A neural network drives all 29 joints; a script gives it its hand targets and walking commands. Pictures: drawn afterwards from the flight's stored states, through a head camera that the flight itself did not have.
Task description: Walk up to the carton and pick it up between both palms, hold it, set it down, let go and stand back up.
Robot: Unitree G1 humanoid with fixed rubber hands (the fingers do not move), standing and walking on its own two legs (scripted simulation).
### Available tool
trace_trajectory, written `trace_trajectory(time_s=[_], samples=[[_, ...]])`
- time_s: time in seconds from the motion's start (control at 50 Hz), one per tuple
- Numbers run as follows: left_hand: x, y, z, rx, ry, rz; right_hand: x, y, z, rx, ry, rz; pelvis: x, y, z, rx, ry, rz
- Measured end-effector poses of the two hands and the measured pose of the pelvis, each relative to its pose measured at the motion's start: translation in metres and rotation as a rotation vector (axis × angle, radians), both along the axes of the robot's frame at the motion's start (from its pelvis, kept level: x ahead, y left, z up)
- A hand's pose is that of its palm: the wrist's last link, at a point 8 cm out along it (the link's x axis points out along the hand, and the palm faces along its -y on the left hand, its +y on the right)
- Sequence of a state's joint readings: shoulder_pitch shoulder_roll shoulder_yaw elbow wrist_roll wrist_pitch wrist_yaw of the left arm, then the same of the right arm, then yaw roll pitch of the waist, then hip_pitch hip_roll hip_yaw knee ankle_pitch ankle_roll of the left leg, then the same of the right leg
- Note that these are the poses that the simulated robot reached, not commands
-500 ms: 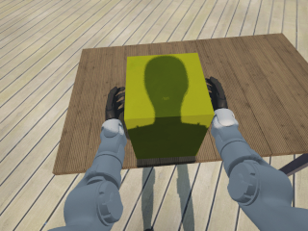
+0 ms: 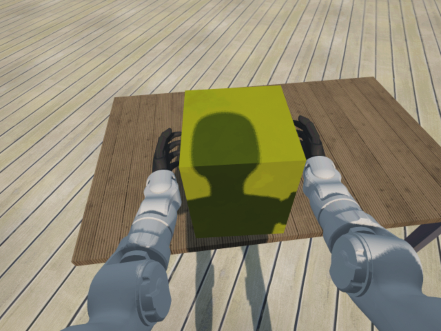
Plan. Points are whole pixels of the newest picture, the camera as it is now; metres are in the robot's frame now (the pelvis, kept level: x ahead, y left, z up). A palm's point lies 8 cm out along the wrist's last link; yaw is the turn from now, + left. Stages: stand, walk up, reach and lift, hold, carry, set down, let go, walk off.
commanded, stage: reach and lift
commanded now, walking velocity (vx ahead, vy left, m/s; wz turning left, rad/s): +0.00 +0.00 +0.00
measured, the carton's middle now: (236, 165) +0.46 +0.03 +0.04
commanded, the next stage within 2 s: none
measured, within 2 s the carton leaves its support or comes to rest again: neither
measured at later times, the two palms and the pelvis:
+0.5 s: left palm (164, 154) +0.39 +0.16 +0.14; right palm (332, 141) +0.42 -0.13 +0.16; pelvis +0.00 -0.01 +0.01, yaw +0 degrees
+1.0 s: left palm (159, 140) +0.38 +0.16 +0.18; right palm (339, 137) +0.40 -0.13 +0.18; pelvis +0.00 -0.01 +0.01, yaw +1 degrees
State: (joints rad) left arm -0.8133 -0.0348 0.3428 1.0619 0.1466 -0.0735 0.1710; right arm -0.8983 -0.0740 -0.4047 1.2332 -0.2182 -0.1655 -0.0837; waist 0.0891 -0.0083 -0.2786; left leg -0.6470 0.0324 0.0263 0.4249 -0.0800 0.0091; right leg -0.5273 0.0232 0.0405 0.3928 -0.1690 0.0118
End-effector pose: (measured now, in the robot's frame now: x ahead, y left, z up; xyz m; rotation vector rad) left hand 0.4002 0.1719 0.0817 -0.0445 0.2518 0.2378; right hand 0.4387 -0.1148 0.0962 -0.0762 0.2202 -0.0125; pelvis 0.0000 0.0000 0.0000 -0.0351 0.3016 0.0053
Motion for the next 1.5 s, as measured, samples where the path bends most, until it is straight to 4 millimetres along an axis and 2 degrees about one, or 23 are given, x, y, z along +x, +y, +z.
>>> trace_trajectory(time_s=[0.34, 0.46, 0.66, 0.86, 1.04, 1.18, 1.32, 1.5], samples=[[-0.011, -0.013, 0.047, 0.008, 0.005, -0.033, -0.02, -0.013, 0.052, 0.031, 0.008, -0.04, -0.003, -0.005, 0.005, 0.008, -0.128, 0.004], [-0.015, -0.014, 0.054, 0.01, 0.026, -0.034, -0.022, -0.015, 0.059, 0.028, 0.029, -0.04, -0.003, -0.008, 0.007, 0.011, -0.16, 0.005], [-0.009, -0.013, 0.067, 0.013, 0.032, -0.041, -0.02, -0.015, 0.066, -0.006, 0.031, -0.039, 0.001, -0.01, 0.008, 0.014, -0.185, 0.005], [-0.009, -0.01, 0.094, 0.009, -0.011, -0.06, -0.027, -0.013, 0.087, -0.006, -0.01, -0.06, 0.0, -0.006, 0.01, 0.01, -0.223, 0.007], [-0.019, -0.015, 0.096, 0.016, 0.034, -0.083, -0.043, -0.017, 0.086, -0.021, 0.034, -0.076, -0.006, -0.005, 0.01, 0.008, -0.263, 0.009], [-0.023, -0.014, 0.106, 0.015, 0.003, -0.085, -0.049, -0.017, 0.097, -0.012, 0.002, -0.083, -0.011, -0.004, 0.01, 0.006, -0.269, 0.009], [-0.023, -0.015, 0.105, 0.014, 0.014, -0.089, -0.048, -0.017, 0.098, 0.005, 0.014, -0.089, -0.011, -0.004, 0.01, 0.006, -0.268, 0.009], [-0.012, -0.02, 0.103, 0.017, 0.028, -0.094, -0.039, -0.022, 0.093, 0.001, 0.028, -0.092, -0.002, -0.006, 0.01, 0.01, -0.257, 0.008]])
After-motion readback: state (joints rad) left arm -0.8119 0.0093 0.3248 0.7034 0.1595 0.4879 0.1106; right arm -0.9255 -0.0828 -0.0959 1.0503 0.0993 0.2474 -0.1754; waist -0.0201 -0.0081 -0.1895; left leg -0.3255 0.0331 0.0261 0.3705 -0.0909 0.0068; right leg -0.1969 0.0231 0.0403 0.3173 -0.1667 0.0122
